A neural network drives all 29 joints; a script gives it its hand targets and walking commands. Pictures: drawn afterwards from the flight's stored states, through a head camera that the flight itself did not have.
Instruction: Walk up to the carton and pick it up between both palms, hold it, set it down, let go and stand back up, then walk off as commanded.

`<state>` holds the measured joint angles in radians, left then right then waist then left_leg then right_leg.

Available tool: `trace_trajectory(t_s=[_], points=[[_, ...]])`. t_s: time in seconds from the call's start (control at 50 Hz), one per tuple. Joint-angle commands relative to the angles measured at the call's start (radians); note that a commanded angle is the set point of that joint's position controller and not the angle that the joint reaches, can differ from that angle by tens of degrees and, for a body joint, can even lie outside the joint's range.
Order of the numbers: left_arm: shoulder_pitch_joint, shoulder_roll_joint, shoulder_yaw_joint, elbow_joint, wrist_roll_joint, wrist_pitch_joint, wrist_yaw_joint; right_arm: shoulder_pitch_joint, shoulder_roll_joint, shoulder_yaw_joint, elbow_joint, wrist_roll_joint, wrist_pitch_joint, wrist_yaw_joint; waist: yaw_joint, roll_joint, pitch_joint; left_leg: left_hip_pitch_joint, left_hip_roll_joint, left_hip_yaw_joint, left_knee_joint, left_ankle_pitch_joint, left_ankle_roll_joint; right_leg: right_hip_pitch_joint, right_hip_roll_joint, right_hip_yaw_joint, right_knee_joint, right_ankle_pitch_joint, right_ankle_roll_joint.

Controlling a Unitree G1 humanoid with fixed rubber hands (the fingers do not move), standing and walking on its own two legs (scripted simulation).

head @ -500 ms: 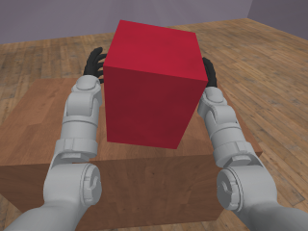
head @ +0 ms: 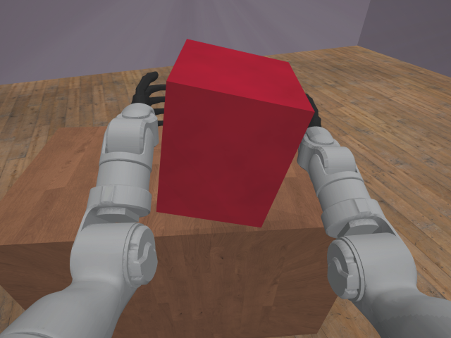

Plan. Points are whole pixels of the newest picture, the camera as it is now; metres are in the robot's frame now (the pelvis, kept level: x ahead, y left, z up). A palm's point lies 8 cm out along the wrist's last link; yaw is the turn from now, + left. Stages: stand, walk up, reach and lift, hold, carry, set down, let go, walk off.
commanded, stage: reach and lift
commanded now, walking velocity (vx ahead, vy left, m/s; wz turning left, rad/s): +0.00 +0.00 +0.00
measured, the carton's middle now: (224, 134) +0.41 +0.01 +0.21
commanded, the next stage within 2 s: hold in 0.80 s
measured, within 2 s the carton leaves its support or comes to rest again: neither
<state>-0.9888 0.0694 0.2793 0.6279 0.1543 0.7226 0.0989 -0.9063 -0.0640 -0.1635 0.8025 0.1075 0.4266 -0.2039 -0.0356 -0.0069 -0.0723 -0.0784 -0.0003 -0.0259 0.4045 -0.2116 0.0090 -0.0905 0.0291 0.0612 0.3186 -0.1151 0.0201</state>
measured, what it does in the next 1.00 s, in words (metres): stands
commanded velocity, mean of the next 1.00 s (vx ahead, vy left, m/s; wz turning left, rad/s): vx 0.00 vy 0.00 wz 0.00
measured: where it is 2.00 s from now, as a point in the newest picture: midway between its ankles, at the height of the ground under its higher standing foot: outside the picture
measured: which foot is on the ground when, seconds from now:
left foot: down 0.00-1.00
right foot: down 0.00-1.00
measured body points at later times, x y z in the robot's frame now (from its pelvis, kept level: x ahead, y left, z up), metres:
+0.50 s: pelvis +0.02 +0.00 +0.00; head -0.05 +0.02 +0.45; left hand +0.41 +0.16 +0.26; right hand +0.42 -0.13 +0.24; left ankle +0.01 +0.11 -0.75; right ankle +0.05 -0.13 -0.75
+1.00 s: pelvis +0.01 +0.00 +0.00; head -0.07 +0.02 +0.44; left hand +0.40 +0.15 +0.28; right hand +0.40 -0.15 +0.27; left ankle +0.01 +0.11 -0.75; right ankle +0.05 -0.13 -0.75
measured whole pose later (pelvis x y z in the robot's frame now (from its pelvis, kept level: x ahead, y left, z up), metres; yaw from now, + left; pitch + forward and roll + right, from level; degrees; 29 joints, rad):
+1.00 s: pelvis +0.01 +0.00 +0.00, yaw +0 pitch -5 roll -1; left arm -0.95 0.07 0.25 0.46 0.16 0.85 0.09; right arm -0.94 -0.10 -0.14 0.67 0.21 0.60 -0.24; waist -0.05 -0.01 -0.12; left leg -0.09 0.00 -0.03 0.40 -0.22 0.01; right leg -0.09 0.03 0.06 0.30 -0.12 0.02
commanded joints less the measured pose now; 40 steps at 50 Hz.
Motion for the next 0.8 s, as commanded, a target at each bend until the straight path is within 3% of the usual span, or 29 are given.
trace_trajectory(t_s=[0.0,0.02,0.04,0.06,0.08,0.1,0.16,0.18,0.22,0.26,0.3,0.32,0.34,0.38,0.42,0.44,0.46,0.48,0.5,0.52,0.56,0.58,0.62,0.66,0.68,0.7,0.74,0.76,0.78], points=[[-0.782,-0.716,-0.276,-0.051,-0.080,-0.051,-0.129,-1.314,0.577,0.336,-0.342,0.235,-0.067,0.190,0.054,0.047,-0.421,-0.134,0.009,-0.032,-0.153,0.022,-0.011,0.147,0.052,-0.070,-0.041,-0.084,-0.043],[-0.793,-0.715,-0.271,-0.059,-0.099,-0.048,-0.127,-1.274,0.578,0.331,-0.313,0.232,-0.051,0.188,0.032,0.034,-0.394,-0.128,0.015,-0.038,-0.150,0.036,-0.016,0.149,0.053,-0.070,-0.040,-0.063,-0.038],[-0.852,-0.712,-0.292,-0.149,-0.123,-0.067,-0.122,-1.298,0.628,0.362,-0.366,0.250,-0.060,0.185,0.048,0.026,-0.485,-0.093,-0.001,-0.023,-0.114,0.116,-0.014,0.160,0.054,-0.063,-0.034,-0.005,-0.036],[-0.820,-0.753,-0.353,-0.153,-0.137,-0.055,-0.116,-1.312,0.584,0.368,-0.427,0.277,-0.060,0.180,0.013,0.071,-0.547,-0.033,0.008,-0.039,-0.093,0.189,-0.041,0.148,0.062,-0.072,-0.026,0.037,-0.037],[-0.872,-0.730,-0.341,-0.185,-0.161,-0.066,-0.110,-1.352,0.623,0.383,-0.429,0.283,-0.059,0.178,0.040,0.037,-0.588,-0.019,-0.007,-0.030,-0.063,0.225,-0.034,0.146,0.056,-0.062,-0.035,0.035,-0.033],[-0.890,-0.737,-0.355,-0.202,-0.158,-0.066,-0.101,-1.356,0.607,0.393,-0.427,0.308,-0.058,0.178,0.046,0.067,-0.587,-0.001,0.001,-0.038,-0.066,0.226,-0.043,0.121,0.068,-0.069,-0.038,0.010,-0.039],[-0.807,-0.790,-0.397,-0.210,-0.155,-0.039,-0.097,-1.289,0.562,0.392,-0.431,0.327,-0.036,0.166,-0.003,0.097,-0.567,0.059,0.009,-0.050,-0.030,0.393,-0.074,0.124,0.081,-0.067,-0.036,0.108,-0.046],[-0.851,-0.753,-0.375,-0.241,-0.149,-0.040,-0.099,-1.233,0.574,0.394,-0.362,0.330,-0.017,0.161,0.011,0.096,-0.506,0.061,0.011,-0.047,-0.031,0.363,-0.072,0.098,0.077,-0.059,-0.047,0.066,-0.046],[-0.782,-0.748,-0.361,-0.259,-0.137,-0.023,-0.107,-1.185,0.575,0.415,-0.380,0.344,-0.004,0.155,0.019,0.070,-0.505,0.075,0.005,-0.043,-0.020,0.429,-0.068,0.140,0.078,-0.060,-0.045,0.127,-0.039],[-0.696,-0.742,-0.361,-0.179,-0.115,0.003,-0.119,-1.218,0.540,0.410,-0.442,0.347,-0.002,0.143,0.006,0.061,-0.473,0.045,-0.011,-0.038,-0.011,0.428,-0.066,0.168,0.074,-0.054,-0.051,0.136,-0.038],[-0.706,-0.751,-0.362,-0.234,-0.120,0.010,-0.129,-1.187,0.541,0.405,-0.440,0.364,0.008,0.137,-0.003,0.085,-0.479,0.071,-0.007,-0.041,-0.006,0.461,-0.073,0.177,0.076,-0.048,-0.047,0.153,-0.035],[-0.711,-0.718,-0.326,-0.225,-0.096,0.017,-0.133,-1.163,0.542,0.410,-0.394,0.376,0.030,0.133,0.021,0.074,-0.435,0.037,-0.011,-0.043,-0.011,0.454,-0.069,0.188,0.079,-0.042,-0.051,0.138,-0.039],[-0.700,-0.734,-0.348,-0.237,-0.096,0.032,-0.136,-1.144,0.531,0.406,-0.397,0.383,0.034,0.128,-0.003,0.106,-0.420,0.064,-0.003,-0.045,-0.008,0.471,-0.081,0.168,0.080,-0.043,-0.048,0.161,-0.042],[-0.760,-0.740,-0.379,-0.314,-0.128,0.022,-0.131,-1.183,0.526,0.409,-0.461,0.393,0.034,0.133,0.002,0.111,-0.515,0.083,0.000,-0.051,-0.002,0.486,-0.093,0.187,0.084,-0.042,-0.040,0.141,-0.044],[-0.807,-0.743,-0.410,-0.325,-0.160,0.024,-0.128,-1.192,0.517,0.385,-0.452,0.384,0.051,0.129,-0.032,0.117,-0.502,0.057,0.004,-0.055,-0.009,0.446,-0.099,0.175,0.081,-0.039,-0.039,0.129,-0.044],[-0.817,-0.785,-0.462,-0.386,-0.189,0.024,-0.123,-1.205,0.521,0.406,-0.521,0.402,0.044,0.133,-0.034,0.152,-0.563,0.090,0.014,-0.067,0.001,0.503,-0.117,0.175,0.087,-0.044,-0.024,0.164,-0.051],[-0.816,-0.763,-0.445,-0.390,-0.180,0.028,-0.118,-1.205,0.530,0.424,-0.519,0.411,0.046,0.128,-0.021,0.141,-0.568,0.101,0.010,-0.061,0.011,0.526,-0.116,0.182,0.086,-0.043,-0.024,0.171,-0.050],[-0.808,-0.761,-0.461,-0.432,-0.193,0.032,-0.115,-1.166,0.528,0.420,-0.525,0.416,0.061,0.125,-0.036,0.129,-0.588,0.129,0.006,-0.060,0.024,0.567,-0.114,0.178,0.089,-0.038,-0.028,0.209,-0.042],[-0.784,-0.755,-0.456,-0.392,-0.186,0.039,-0.121,-1.187,0.526,0.428,-0.543,0.412,0.068,0.122,-0.024,0.111,-0.559,0.101,0.001,-0.058,0.022,0.545,-0.106,0.185,0.086,-0.036,-0.033,0.215,-0.039],[-0.823,-0.767,-0.474,-0.453,-0.207,0.031,-0.115,-1.208,0.545,0.431,-0.603,0.423,0.062,0.122,-0.032,0.100,-0.652,0.125,0.007,-0.071,0.026,0.566,-0.109,0.200,0.089,-0.043,-0.021,0.222,-0.034],[-0.844,-0.746,-0.469,-0.448,-0.211,0.028,-0.111,-1.175,0.560,0.419,-0.541,0.409,0.081,0.119,-0.033,0.124,-0.599,0.103,-0.001,-0.059,0.019,0.512,-0.103,0.172,0.084,-0.030,-0.030,0.191,-0.040],[-0.811,-0.761,-0.497,-0.482,-0.225,0.034,-0.108,-1.154,0.547,0.437,-0.593,0.426,0.083,0.123,-0.043,0.118,-0.627,0.117,-0.001,-0.060,0.029,0.565,-0.112,0.188,0.088,-0.039,-0.018,0.238,-0.035],[-0.787,-0.740,-0.461,-0.425,-0.192,0.057,-0.119,-1.097,0.531,0.417,-0.506,0.404,0.106,0.117,-0.054,0.137,-0.560,0.094,0.004,-0.060,0.011,0.503,-0.108,0.177,0.081,-0.028,-0.031,0.205,-0.042],[-0.783,-0.680,-0.410,-0.421,-0.171,0.063,-0.134,-1.082,0.553,0.419,-0.464,0.392,0.123,0.117,-0.029,0.084,-0.508,0.046,-0.008,-0.045,-0.006,0.455,-0.085,0.212,0.077,-0.034,-0.027,0.208,-0.030],[-0.726,-0.697,-0.384,-0.326,-0.141,0.076,-0.146,-1.109,0.522,0.403,-0.458,0.385,0.128,0.113,-0.034,0.080,-0.443,0.018,-0.004,-0.046,-0.030,0.385,-0.079,0.201,0.073,-0.026,-0.044,0.170,-0.036],[-0.769,-0.682,-0.368,-0.315,-0.127,0.075,-0.153,-1.069,0.497,0.349,-0.347,0.361,0.136,0.122,-0.053,0.111,-0.395,-0.021,0.003,-0.048,-0.053,0.295,-0.085,0.178,0.068,-0.027,-0.043,0.095,-0.042],[-0.789,-0.692,-0.346,-0.295,-0.120,0.075,-0.162,-1.155,0.511,0.359,-0.421,0.377,0.123,0.136,-0.018,0.097,-0.402,-0.057,0.011,-0.052,-0.083,0.245,-0.072,0.197,0.073,-0.035,-0.034,0.069,-0.042],[-0.811,-0.705,-0.351,-0.278,-0.131,0.072,-0.166,-1.150,0.511,0.335,-0.374,0.362,0.128,0.139,-0.039,0.120,-0.383,-0.075,0.009,-0.049,-0.085,0.217,-0.082,0.194,0.062,-0.032,-0.036,0.044,-0.045],[-0.830,-0.710,-0.363,-0.334,-0.129,0.070,-0.158,-1.196,0.535,0.373,-0.431,0.384,0.120,0.137,-0.013,0.116,-0.458,-0.055,0.008,-0.048,-0.074,0.257,-0.077,0.224,0.067,-0.034,-0.026,0.090,-0.043]])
